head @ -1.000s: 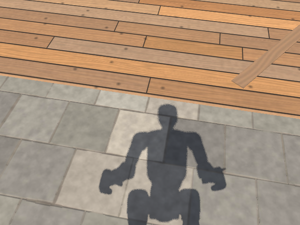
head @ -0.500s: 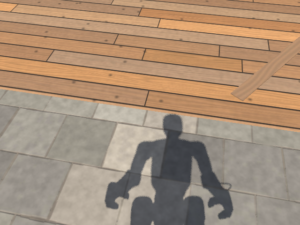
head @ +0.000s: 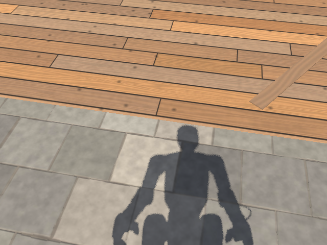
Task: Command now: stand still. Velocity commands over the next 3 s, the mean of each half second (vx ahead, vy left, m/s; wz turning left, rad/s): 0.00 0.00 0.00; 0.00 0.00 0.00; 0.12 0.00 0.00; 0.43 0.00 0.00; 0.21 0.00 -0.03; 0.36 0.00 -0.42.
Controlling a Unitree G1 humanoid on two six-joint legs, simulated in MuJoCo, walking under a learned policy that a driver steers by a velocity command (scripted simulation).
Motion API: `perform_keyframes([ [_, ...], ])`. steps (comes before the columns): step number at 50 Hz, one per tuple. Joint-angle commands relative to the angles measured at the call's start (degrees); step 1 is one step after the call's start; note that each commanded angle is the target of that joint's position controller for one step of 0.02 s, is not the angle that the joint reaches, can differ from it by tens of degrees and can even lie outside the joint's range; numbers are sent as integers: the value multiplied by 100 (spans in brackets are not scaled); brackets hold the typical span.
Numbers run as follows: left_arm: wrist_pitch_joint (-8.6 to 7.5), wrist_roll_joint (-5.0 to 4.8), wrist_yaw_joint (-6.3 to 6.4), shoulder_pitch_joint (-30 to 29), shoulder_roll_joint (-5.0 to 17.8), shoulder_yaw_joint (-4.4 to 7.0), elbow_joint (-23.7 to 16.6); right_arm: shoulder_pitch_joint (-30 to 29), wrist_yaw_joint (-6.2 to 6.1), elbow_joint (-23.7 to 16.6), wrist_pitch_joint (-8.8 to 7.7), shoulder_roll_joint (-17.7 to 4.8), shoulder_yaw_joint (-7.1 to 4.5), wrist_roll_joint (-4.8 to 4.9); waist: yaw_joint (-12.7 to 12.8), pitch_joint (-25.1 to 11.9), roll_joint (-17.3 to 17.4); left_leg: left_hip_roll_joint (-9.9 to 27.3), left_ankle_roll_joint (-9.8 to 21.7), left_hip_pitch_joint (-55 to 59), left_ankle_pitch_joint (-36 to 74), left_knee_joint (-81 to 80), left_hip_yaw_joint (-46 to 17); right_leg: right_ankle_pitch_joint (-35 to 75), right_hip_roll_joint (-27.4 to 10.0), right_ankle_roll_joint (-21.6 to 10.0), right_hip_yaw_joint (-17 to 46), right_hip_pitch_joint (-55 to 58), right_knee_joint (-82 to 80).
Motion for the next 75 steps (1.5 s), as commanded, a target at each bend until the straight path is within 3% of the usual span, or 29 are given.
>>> perform_keyframes([
  [1, -45, -2, 23, 16, 619, 87, -155, 189, -19, -86, -50, -569, -75, 1, -4, -58, 19, 138, 105, -435, 573, -518, -66, 364, -225, -128, 223, 211, -498],
  [25, -38, -21, 45, 473, 437, 18, -38, 702, -45, 114, -91, -365, 15, 20, -2, 11, 20, 118, 94, -567, 555, -502, 9, 406, -180, -162, 213, 145, -468],
  [61, -48, -41, 68, 817, 268, 14, -69, 1123, -73, 79, -110, -182, 7, 37, -5, 95, 25, 110, 79, -626, 565, -442, 53, 468, -164, -183, 208, 105, -403],
  [62, -43, -33, 72, 920, 200, -2, -8, 1250, -74, 147, -105, -97, 25, 36, -9, -47, 8, 49, 91, -564, 53, -456, 124, -166, -118, -188, 172, 164, -459],
  [64, -28, -103, 96, 976, 385, 70, 2, 1236, -102, 108, -95, -191, -17, 86, 4, 191, -82, -121, 247, -874, -1499, -196, 259, -2137, -50, -340, 208, -136, -460],
  [66, -113, -148, 83, 1074, 491, 115, -49, 1112, -98, -42, -185, -168, -19, 111, 59, 574, -267, -34, 422, -1432, -2139, 74, 172, -3212, -414, -614, 762, -385, -712],
  [69, -297, -184, 18, 1599, 796, 247, 11, 892, 16, -237, -438, 103, 26, 150, 195, 426, -914, -51, 424, -1862, -1059, 1239, 472, -3604, -1532, -1254, 2487, 84, -1518],
  [70, -323, -168, 13, 1530, 834, 266, -46, 850, 59, -267, -489, 55, 9, 154, 148, 423, -897, 51, 492, -1634, -877, 1543, 394, -3541, -1774, -1402, 2887, -224, -1735],
  [71, -344, -155, 4, 1238, 831, 261, -171, 957, 90, -252, -527, 41, -11, 165, -33, 447, -833, 118, 587, -1316, -906, 1519, 362, -3355, -1786, -1374, 2816, -572, -1789],
  [73, -316, -260, -31, 322, 803, 244, -519, 1633, 95, -19, -568, 134, -26, 174, -579, 574, -756, 68, 788, 201, -782, 10, 453, -2768, -1181, -922, 1702, -1650, -1459],
  [74, -325, -276, -38, 64, 636, 212, -641, 2133, 74, 185, -555, -58, -104, 129, -743, 561, -310, 217, 766, 982, -546, -459, 57, -2086, -674, -625, 994, -2215, -543],
  [75, -402, -257, -79, -25, 209, 110, -751, 2851, 57, 335, -552, -593, -258, 130, -879, 198, 1085, 1286, 1037, 1724, -1292, -1317, -1623, -1298, -20, -258, -74, -2865, 1472],
])
Next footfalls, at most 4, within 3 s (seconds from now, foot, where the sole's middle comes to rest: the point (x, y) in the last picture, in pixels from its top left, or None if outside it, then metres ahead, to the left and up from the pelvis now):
1.92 right None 0.43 -0.10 -0.78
2.36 left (143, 222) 0.61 0.12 -0.77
2.78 right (203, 236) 0.55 -0.13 -0.78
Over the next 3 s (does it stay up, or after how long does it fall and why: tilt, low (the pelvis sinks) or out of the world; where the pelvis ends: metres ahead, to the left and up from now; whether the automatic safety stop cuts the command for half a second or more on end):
stays up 0.59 -0.06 0.02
